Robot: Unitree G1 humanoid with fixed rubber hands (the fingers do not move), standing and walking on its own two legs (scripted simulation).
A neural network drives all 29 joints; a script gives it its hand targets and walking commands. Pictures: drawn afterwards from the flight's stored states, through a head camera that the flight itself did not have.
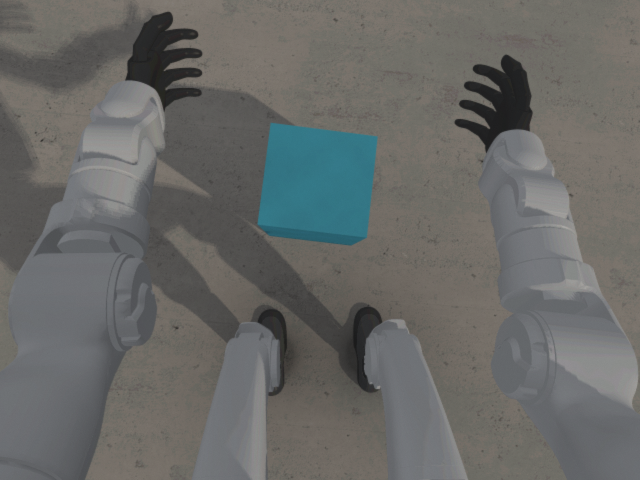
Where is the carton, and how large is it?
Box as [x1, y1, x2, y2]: [257, 123, 377, 245]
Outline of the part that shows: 271,123 257,224 269,235 350,245 366,237 377,136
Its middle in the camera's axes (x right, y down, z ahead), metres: -0.01 -0.11 +0.86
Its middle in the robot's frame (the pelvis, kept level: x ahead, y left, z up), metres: +0.51 -0.01 -0.52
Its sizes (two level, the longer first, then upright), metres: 0.210 0.200 0.250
